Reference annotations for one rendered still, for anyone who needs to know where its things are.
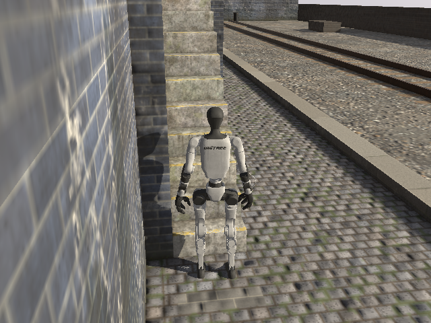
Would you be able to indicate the stairs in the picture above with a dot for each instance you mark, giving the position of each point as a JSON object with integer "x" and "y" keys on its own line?
{"x": 193, "y": 86}

